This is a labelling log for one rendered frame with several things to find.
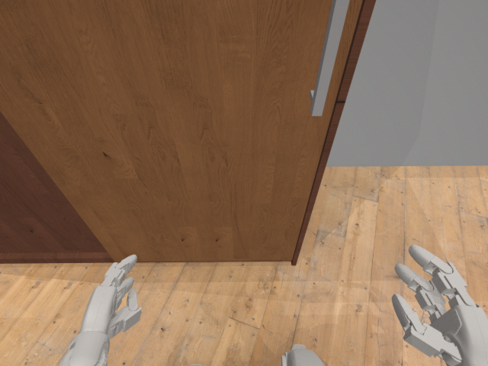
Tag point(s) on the handle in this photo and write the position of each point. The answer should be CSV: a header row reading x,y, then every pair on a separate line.
x,y
333,35

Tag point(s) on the wardrobe door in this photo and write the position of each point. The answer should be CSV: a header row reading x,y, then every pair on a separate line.
x,y
35,216
179,130

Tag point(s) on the left robot hand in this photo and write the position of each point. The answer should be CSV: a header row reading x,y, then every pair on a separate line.
x,y
107,297

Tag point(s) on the robot right thigh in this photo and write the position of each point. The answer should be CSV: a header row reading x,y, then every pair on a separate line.
x,y
300,357

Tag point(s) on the left robot forearm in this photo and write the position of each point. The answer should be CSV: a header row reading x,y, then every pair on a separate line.
x,y
87,349

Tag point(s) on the right robot hand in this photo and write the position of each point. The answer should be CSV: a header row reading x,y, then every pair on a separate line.
x,y
465,324

